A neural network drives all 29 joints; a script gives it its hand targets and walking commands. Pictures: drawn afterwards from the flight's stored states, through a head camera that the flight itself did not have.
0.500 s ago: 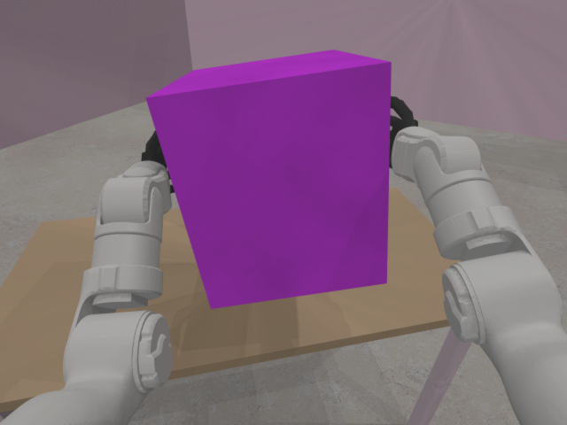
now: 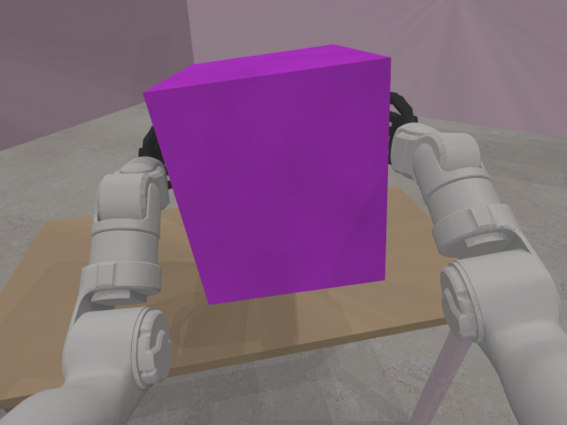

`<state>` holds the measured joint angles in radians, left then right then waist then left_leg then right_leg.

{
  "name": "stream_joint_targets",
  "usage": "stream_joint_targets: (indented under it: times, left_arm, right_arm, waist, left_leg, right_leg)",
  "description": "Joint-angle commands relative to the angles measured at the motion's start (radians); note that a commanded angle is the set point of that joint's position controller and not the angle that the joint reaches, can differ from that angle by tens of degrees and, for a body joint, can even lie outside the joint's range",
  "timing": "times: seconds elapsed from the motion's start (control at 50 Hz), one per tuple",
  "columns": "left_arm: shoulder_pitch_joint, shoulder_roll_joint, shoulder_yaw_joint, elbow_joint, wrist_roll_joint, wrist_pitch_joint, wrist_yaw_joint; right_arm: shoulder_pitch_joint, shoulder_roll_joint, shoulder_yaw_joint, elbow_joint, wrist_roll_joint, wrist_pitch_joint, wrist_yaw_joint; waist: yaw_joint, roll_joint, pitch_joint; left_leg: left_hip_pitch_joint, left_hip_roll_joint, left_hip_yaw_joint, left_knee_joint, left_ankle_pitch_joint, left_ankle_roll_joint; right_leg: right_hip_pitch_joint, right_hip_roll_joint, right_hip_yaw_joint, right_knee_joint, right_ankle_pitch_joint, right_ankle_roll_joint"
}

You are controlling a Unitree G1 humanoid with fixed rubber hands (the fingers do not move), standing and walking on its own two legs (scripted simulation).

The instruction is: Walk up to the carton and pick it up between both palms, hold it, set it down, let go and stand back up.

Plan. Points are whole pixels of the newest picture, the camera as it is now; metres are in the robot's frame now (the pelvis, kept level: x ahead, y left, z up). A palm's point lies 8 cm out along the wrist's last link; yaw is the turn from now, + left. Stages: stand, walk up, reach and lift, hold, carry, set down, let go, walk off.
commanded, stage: hold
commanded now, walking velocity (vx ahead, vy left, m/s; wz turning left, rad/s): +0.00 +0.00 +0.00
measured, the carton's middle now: (278, 160) +0.43 +0.00 +0.25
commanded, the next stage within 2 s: set down in 1.84 s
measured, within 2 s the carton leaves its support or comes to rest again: neither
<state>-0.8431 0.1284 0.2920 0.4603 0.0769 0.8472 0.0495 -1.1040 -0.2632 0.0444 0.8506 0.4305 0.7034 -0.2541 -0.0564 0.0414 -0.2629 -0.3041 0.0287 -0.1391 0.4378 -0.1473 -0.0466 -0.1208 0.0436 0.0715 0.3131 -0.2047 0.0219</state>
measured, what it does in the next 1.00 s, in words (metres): stands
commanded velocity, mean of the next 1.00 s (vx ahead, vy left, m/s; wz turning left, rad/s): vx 0.00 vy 0.00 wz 0.00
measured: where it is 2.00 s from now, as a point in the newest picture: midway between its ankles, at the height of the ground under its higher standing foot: outside the picture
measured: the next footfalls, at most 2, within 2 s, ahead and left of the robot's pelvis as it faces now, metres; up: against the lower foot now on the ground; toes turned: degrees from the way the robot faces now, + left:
none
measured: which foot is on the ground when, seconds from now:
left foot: down 0.00-1.00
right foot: down 0.00-1.00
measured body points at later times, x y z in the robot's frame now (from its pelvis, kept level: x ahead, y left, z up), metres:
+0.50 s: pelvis -0.01 +0.00 +0.00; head -0.11 +0.01 +0.44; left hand +0.38 +0.17 +0.26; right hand +0.38 -0.17 +0.31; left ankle +0.05 +0.14 -0.74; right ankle -0.02 -0.14 -0.74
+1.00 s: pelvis -0.01 +0.00 +0.00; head -0.10 +0.02 +0.44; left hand +0.38 +0.17 +0.26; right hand +0.38 -0.17 +0.31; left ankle +0.05 +0.14 -0.74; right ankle -0.02 -0.14 -0.74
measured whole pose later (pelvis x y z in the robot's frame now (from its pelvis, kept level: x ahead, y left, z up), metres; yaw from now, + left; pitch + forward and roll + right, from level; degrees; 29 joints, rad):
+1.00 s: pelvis -0.01 +0.00 +0.00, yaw +0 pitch +1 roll -3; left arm -0.88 0.15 0.23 0.54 0.05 0.83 0.07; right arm -1.15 -0.28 0.05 0.94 0.44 0.69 -0.23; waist -0.06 0.03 -0.28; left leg -0.33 0.03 -0.15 0.46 -0.15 -0.05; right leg -0.14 0.05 0.07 0.32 -0.20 0.02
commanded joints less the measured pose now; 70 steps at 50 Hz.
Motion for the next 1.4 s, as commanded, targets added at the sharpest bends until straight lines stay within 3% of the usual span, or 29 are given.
stream_joint_targets:
  times: [0.0, 0.04, 0.08, 0.12, 0.14, 0.2, 0.3, 0.4, 0.42, 0.44, 0.52, 0.58, 0.6, 0.64, 0.74, 0.76, 0.9, 0.92, 0.94, 0.96, 1.08, 1.18, 1.2, 1.22, 1.26, 1.28, 1.3, 1.32, 1.38]
  left_arm:
    - [-1.153, -0.639, -0.408, -0.261, -0.211, -0.120, -0.140]
    - [-1.104, -0.597, -0.331, -0.166, -0.174, -0.118, -0.153]
    - [-1.150, -0.632, -0.402, -0.303, -0.220, -0.136, -0.151]
    - [-1.120, -0.634, -0.393, -0.291, -0.217, -0.126, -0.139]
    - [-1.190, -0.642, -0.411, -0.410, -0.236, -0.140, -0.133]
    - [-1.126, -0.613, -0.385, -0.309, -0.210, -0.117, -0.142]
    - [-1.175, -0.633, -0.424, -0.366, -0.225, -0.124, -0.136]
    - [-1.226, -0.639, -0.401, -0.277, -0.226, -0.136, -0.139]
    - [-1.234, -0.651, -0.419, -0.339, -0.233, -0.143, -0.130]
    - [-1.237, -0.644, -0.396, -0.244, -0.223, -0.134, -0.128]
    - [-1.191, -0.603, -0.297, -0.140, -0.178, -0.139, -0.137]
    - [-1.195, -0.617, -0.354, -0.199, -0.199, -0.145, -0.134]
    - [-1.210, -0.606, -0.302, -0.138, -0.173, -0.142, -0.137]
    - [-1.161, -0.593, -0.316, -0.172, -0.198, -0.146, -0.135]
    - [-1.216, -0.629, -0.346, -0.194, -0.202, -0.153, -0.147]
    - [-1.213, -0.643, -0.367, -0.209, -0.204, -0.156, -0.144]
    - [-1.266, -0.652, -0.417, -0.264, -0.240, -0.149, -0.125]
    - [-1.195, -0.672, -0.411, -0.258, -0.228, -0.141, -0.123]
    - [-1.218, -0.677, -0.422, -0.272, -0.244, -0.143, -0.120]
    - [-1.235, -0.691, -0.449, -0.305, -0.249, -0.148, -0.115]
    - [-1.182, -0.639, -0.371, -0.242, -0.208, -0.137, -0.130]
    - [-1.191, -0.627, -0.355, -0.274, -0.218, -0.147, -0.125]
    - [-1.186, -0.626, -0.369, -0.279, -0.226, -0.144, -0.127]
    - [-1.147, -0.617, -0.341, -0.272, -0.209, -0.144, -0.131]
    - [-1.190, -0.617, -0.350, -0.290, -0.218, -0.145, -0.129]
    - [-1.172, -0.632, -0.357, -0.297, -0.211, -0.142, -0.129]
    - [-1.196, -0.621, -0.366, -0.291, -0.229, -0.143, -0.134]
    - [-1.165, -0.618, -0.344, -0.250, -0.197, -0.134, -0.139]
    - [-1.193, -0.631, -0.378, -0.245, -0.228, -0.136, -0.135]
  right_arm:
    - [-0.925, 0.735, 0.142, -0.393, 0.202, -0.053, 0.176]
    - [-0.882, 0.720, 0.117, -0.309, 0.175, -0.042, 0.178]
    - [-0.927, 0.725, 0.122, -0.391, 0.195, -0.064, 0.169]
    - [-0.905, 0.726, 0.149, -0.404, 0.227, -0.057, 0.175]
    - [-0.922, 0.744, 0.160, -0.428, 0.234, -0.063, 0.178]
    - [-0.892, 0.741, 0.164, -0.433, 0.230, -0.049, 0.172]
    - [-0.910, 0.724, 0.146, -0.408, 0.231, -0.052, 0.174]
    - [-0.986, 0.762, 0.122, -0.401, 0.204, -0.067, 0.192]
    - [-0.971, 0.755, 0.135, -0.390, 0.222, -0.069, 0.191]
    - [-0.970, 0.742, 0.108, -0.329, 0.202, -0.064, 0.193]
    - [-0.983, 0.755, 0.109, -0.302, 0.191, -0.063, 0.201]
    - [-0.943, 0.761, 0.117, -0.298, 0.213, -0.068, 0.189]
    - [-0.951, 0.755, 0.099, -0.240, 0.192, -0.062, 0.194]
    - [-0.967, 0.779, 0.147, -0.377, 0.212, -0.073, 0.185]
    - [-0.938, 0.745, 0.095, -0.301, 0.177, -0.073, 0.190]
    - [-0.970, 0.748, 0.106, -0.320, 0.197, -0.075, 0.190]
    - [-0.958, 0.738, 0.094, -0.307, 0.202, -0.072, 0.197]
    - [-0.984, 0.729, 0.129, -0.383, 0.225, -0.082, 0.196]
    - [-0.983, 0.723, 0.109, -0.364, 0.212, -0.075, 0.194]
    - [-0.975, 0.746, 0.126, -0.370, 0.224, -0.077, 0.199]
    - [-0.917, 0.723, 0.110, -0.287, 0.211, -0.061, 0.197]
    - [-0.943, 0.740, 0.136, -0.352, 0.226, -0.066, 0.195]
    - [-0.934, 0.750, 0.149, -0.390, 0.219, -0.064, 0.194]
    - [-0.907, 0.791, 0.164, -0.400, 0.225, -0.056, 0.191]
    - [-0.957, 0.778, 0.157, -0.432, 0.229, -0.063, 0.184]
    - [-0.963, 0.784, 0.180, -0.466, 0.237, -0.068, 0.184]
    - [-0.953, 0.771, 0.153, -0.423, 0.217, -0.060, 0.181]
    - [-0.941, 0.762, 0.152, -0.401, 0.214, -0.055, 0.179]
    - [-1.009, 0.785, 0.147, -0.449, 0.210, -0.064, 0.176]
  waist:
    - [-0.040, 0.013, -0.420]
    - [-0.012, -0.027, -0.323]
    - [-0.034, 0.030, -0.459]
    - [-0.021, 0.027, -0.476]
    - [-0.007, 0.064, -0.557]
    - [-0.015, 0.001, -0.458]
    - [-0.028, 0.062, -0.465]
    - [-0.017, 0.013, -0.439]
    - [-0.009, 0.049, -0.498]
    - [-0.027, 0.040, -0.428]
    - [0.022, -0.025, -0.371]
    - [-0.002, 0.033, -0.457]
    - [0.017, 0.032, -0.411]
    - [0.018, -0.039, -0.485]
    - [-0.040, 0.005, -0.404]
    - [-0.012, 0.052, -0.443]
    - [-0.047, 0.047, -0.436]
    - [-0.010, 0.080, -0.478]
    - [-0.033, 0.077, -0.475]
    - [-0.022, 0.094, -0.511]
    - [-0.015, 0.035, -0.407]
    - [0.003, 0.031, -0.483]
    - [-0.006, -0.016, -0.486]
    - [0.023, -0.025, -0.488]
    - [0.001, -0.017, -0.496]
    - [0.028, -0.012, -0.494]
    - [-0.005, -0.040, -0.456]
    - [0.005, -0.006, -0.416]
    - [-0.003, -0.033, -0.469]
  left_leg:
    - [0.392, -0.046, 0.072, -0.003, 0.235, -0.009]
    - [0.324, -0.050, 0.070, -0.047, 0.140, 0.013]
    - [0.375, -0.052, 0.062, -0.013, 0.240, -0.002]
    - [0.380, -0.051, 0.063, 0.010, 0.314, -0.017]
    - [0.414, -0.054, 0.070, 0.023, 0.356, -0.022]
    - [0.397, -0.054, 0.077, 0.010, 0.305, -0.008]
    - [0.387, -0.049, 0.061, 0.003, 0.270, -0.017]
    - [0.341, -0.051, 0.052, -0.022, 0.150, -0.002]
    - [0.368, -0.045, 0.061, 0.002, 0.207, -0.013]
    - [0.347, -0.053, 0.060, -0.011, 0.159, -0.013]
    - [0.290, -0.047, 0.064, -0.033, 0.103, 0.018]
    - [0.355, -0.054, 0.064, -0.003, 0.201, 0.000]
    - [0.338, -0.055, 0.065, -0.015, 0.174, 0.000]
    - [0.357, -0.061, 0.071, 0.007, 0.231, 0.012]
    - [0.363, -0.049, 0.061, -0.024, 0.177, -0.002]
    - [0.370, -0.048, 0.055, -0.016, 0.212, -0.010]
    - [0.382, -0.046, 0.054, -0.002, 0.204, -0.021]
    - [0.387, -0.041, 0.058, 0.004, 0.252, -0.022]
    - [0.393, -0.043, 0.061, 0.010, 0.235, -0.029]
    - [0.396, -0.042, 0.061, 0.017, 0.271, -0.034]
    - [0.350, -0.046, 0.058, -0.012, 0.198, -0.010]
    - [0.367, -0.049, 0.065, 0.003, 0.256, -0.006]
    - [0.355, -0.049, 0.062, 0.005, 0.265, -0.005]
    - [0.348, -0.052, 0.060, -0.002, 0.267, 0.009]
    - [0.359, -0.061, 0.072, 0.016, 0.286, 0.003]
    - [0.354, -0.054, 0.066, 0.014, 0.296, 0.002]
    - [0.354, -0.057, 0.065, 0.003, 0.256, 0.007]
    - [0.347, -0.060, 0.064, -0.004, 0.234, 0.001]
    - [0.339, -0.058, 0.080, 0.003, 0.204, 0.015]
  right_leg:
    - [-0.094, 0.060, -0.048, -0.068, 0.187, 0.025]
    - [-0.083, 0.053, -0.040, -0.081, 0.130, 0.032]
    - [-0.040, 0.053, -0.036, -0.058, 0.229, 0.024]
    - [-0.027, 0.063, -0.037, -0.045, 0.300, 0.024]
    - [-0.024, 0.063, -0.041, -0.029, 0.331, 0.024]
    - [-0.025, 0.058, -0.040, -0.053, 0.303, 0.044]
    - [-0.052, 0.056, -0.034, -0.057, 0.246, 0.022]
    - [-0.096, 0.052, -0.040, -0.076, 0.115, 0.021]
    - [-0.090, 0.056, -0.041, -0.053, 0.148, 0.019]
    - [-0.116, 0.053, -0.034, -0.069, 0.111, 0.020]
    - [-0.098, 0.048, -0.026, -0.082, 0.057, 0.025]
    - [-0.068, 0.048, -0.029, -0.060, 0.177, 0.033]
    - [-0.088, 0.055, -0.033, -0.070, 0.141, 0.026]
    - [-0.043, 0.054, -0.031, -0.063, 0.219, 0.044]
    - [-0.094, 0.057, -0.048, -0.082, 0.125, 0.023]
    - [-0.072, 0.057, -0.035, -0.072, 0.165, 0.020]
    - [-0.139, 0.060, -0.045, -0.074, 0.117, 0.018]
    - [-0.114, 0.062, -0.043, -0.060, 0.155, 0.015]
    - [-0.120, 0.060, -0.039, -0.068, 0.143, 0.013]
    - [-0.097, 0.066, -0.049, -0.055, 0.171, 0.011]
    - [-0.096, 0.060, -0.041, -0.065, 0.145, 0.024]
    - [-0.071, 0.060, -0.038, -0.059, 0.209, 0.024]
    - [-0.044, 0.064, -0.048, -0.054, 0.225, 0.031]
    - [-0.013, 0.059, -0.038, -0.054, 0.260, 0.041]
    - [-0.035, 0.058, -0.035, -0.045, 0.264, 0.045]
    - [-0.026, 0.065, -0.051, -0.044, 0.262, 0.043]
    - [-0.041, 0.051, -0.035, -0.060, 0.271, 0.050]
    - [-0.053, 0.050, -0.035, -0.059, 0.234, 0.046]
    - [-0.066, 0.043, -0.024, -0.068, 0.208, 0.042]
